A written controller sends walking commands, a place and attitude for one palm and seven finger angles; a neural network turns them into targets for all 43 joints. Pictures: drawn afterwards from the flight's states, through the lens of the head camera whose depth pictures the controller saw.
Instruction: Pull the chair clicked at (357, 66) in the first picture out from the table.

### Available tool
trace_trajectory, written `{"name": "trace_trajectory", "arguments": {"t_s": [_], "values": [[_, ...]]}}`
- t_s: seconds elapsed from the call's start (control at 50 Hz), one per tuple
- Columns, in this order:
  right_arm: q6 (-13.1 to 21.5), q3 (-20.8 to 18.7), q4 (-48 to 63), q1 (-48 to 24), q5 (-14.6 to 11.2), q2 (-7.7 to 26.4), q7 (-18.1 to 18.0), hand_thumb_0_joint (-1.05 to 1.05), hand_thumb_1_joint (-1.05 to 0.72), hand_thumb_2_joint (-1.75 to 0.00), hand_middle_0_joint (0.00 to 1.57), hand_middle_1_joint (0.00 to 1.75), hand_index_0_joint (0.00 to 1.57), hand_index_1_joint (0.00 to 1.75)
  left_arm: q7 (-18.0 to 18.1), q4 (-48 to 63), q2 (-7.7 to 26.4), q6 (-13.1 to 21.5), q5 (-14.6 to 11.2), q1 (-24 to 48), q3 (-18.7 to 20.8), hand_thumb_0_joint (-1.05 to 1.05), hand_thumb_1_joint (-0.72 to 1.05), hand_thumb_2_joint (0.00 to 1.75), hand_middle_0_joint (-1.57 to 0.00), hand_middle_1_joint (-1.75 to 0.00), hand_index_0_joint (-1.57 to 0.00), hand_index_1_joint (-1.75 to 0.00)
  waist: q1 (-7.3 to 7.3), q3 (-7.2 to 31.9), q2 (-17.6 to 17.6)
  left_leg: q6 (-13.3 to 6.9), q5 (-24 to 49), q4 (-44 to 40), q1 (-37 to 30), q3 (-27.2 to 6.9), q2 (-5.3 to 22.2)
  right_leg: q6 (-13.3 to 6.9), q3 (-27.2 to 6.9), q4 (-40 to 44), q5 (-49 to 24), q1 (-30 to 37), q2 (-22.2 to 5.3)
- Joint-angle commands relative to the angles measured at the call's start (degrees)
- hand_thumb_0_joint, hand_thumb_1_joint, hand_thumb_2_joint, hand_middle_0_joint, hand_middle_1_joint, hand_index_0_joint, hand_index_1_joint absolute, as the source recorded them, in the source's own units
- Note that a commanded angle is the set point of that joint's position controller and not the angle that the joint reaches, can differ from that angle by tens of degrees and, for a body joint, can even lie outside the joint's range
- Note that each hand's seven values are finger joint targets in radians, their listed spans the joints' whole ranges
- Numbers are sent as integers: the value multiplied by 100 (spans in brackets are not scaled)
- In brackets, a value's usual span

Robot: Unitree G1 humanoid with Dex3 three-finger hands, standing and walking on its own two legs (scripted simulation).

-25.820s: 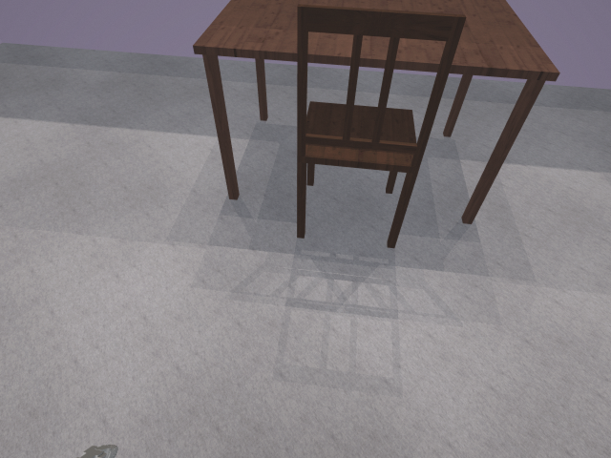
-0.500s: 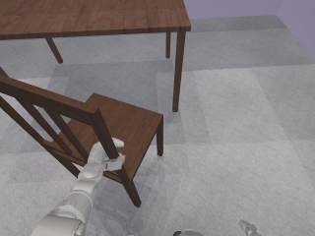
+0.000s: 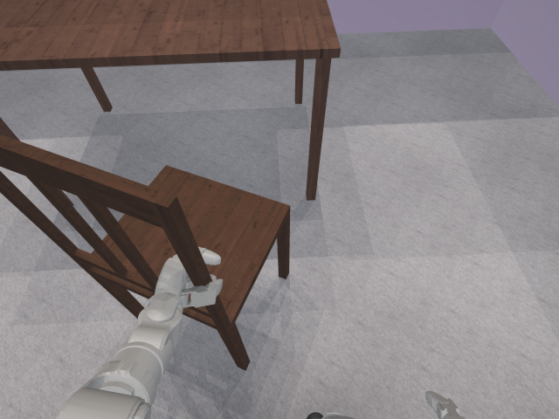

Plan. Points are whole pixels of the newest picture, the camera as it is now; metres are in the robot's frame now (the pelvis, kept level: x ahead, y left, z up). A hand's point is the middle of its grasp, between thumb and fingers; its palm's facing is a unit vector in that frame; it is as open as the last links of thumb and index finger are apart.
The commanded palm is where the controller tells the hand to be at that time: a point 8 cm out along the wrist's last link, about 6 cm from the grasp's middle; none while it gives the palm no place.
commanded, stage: step backward, pulling the chair out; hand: left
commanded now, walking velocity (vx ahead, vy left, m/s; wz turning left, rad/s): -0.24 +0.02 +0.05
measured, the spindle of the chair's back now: (86, 232) +0.44 +0.38 -0.07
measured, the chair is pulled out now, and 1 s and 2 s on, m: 0.44 0.44 0.44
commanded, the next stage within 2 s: stop walking, hand still on the chair in 1.10 s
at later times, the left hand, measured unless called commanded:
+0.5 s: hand (208, 288) +0.33 +0.13 -0.07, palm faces -0.06 -0.98 -0.20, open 6.3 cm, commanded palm +0.34 +0.18 -0.06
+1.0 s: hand (208, 288) +0.33 +0.13 -0.07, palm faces -0.06 -0.98 -0.20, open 6.3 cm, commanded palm +0.34 +0.18 -0.06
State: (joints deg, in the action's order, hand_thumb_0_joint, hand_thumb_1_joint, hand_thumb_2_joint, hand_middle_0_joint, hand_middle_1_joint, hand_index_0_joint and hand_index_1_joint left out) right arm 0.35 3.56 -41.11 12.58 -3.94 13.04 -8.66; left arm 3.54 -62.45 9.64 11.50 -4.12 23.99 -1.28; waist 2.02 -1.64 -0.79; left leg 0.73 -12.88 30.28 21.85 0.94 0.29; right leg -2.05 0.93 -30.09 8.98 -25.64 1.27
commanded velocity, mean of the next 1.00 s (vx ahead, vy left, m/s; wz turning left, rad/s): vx -0.24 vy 0.01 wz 0.04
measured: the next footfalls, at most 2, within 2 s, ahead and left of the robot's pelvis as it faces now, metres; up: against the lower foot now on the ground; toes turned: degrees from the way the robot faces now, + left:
none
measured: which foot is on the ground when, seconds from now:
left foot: down 0.00-1.00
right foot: down 0.00-1.00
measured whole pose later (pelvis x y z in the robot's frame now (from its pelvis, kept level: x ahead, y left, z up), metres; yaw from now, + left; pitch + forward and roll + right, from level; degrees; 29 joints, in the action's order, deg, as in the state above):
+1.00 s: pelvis +0.00 +0.01 +0.00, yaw +1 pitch +5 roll +1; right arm -0.2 3.1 -41.1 12.8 -4.2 14.1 -8.7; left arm 3.6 -61.2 9.4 12.0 -2.9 23.6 -3.4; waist 1.8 -1.7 -0.6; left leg 0.3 -12.4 29.1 21.7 0.4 -0.1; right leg -1.6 1.5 -28.3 8.4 -24.9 0.8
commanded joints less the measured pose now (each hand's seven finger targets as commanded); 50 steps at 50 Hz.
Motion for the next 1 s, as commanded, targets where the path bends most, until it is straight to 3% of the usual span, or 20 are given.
{"name": "trace_trajectory", "arguments": {"t_s": [0.0,0.1,0.26,0.46,0.62,0.82,0.98], "values": [[203,-281,535,125,5,763,-87,0,-90,-90,20,30,20,30,205,1066,1093,343,165,1962,130,0,90,90,-50,-145,-50,-145,-28,2006,-29,-131,760,-209,-841,-285,323,299,-490,672,-53,804,-653],[225,-260,539,109,-1,740,-87,0,-90,-90,20,30,20,30,192,1119,1080,372,157,2048,106,0,90,90,-50,-145,-50,-145,-19,1951,58,-161,607,-265,-857,-289,317,338,-480,772,271,704,-622],[199,-269,554,102,-22,772,-92,0,-90,-90,20,30,20,30,192,1144,1071,367,163,2027,67,0,90,90,-50,-145,-50,-145,-2,1983,101,-160,700,-276,-901,-284,276,340,-473,809,206,730,-626],[188,-257,567,67,1,764,-122,0,-90,-90,20,30,20,30,192,1210,1009,376,163,2003,62,0,90,90,-50,-145,-50,-145,-29,1964,-137,-224,895,-528,-927,-443,484,319,-298,461,156,612,-395],[201,-260,571,104,10,704,-94,0,-90,-90,20,30,20,30,192,1225,1017,377,185,1974,70,0,90,90,-50,-145,-50,-145,-28,1936,81,-182,603,-338,-853,-290,355,322,-408,680,228,682,-531],[170,-261,558,129,-13,706,-73,0,-90,-90,20,30,20,30,194,1207,1006,376,199,1971,28,0,90,90,-50,-145,-50,-145,-9,2064,200,-150,789,-224,-928,-244,238,335,-429,810,22,840,-656],[119,-255,571,82,-20,730,-93,0,-90,-90,20,30,20,30,188,1226,982,356,173,1975,0,0,90,90,-50,-145,-50,-145,-19,1942,-76,-187,873,-439,-990,-380,357,314,-308,706,167,678,-505]]}}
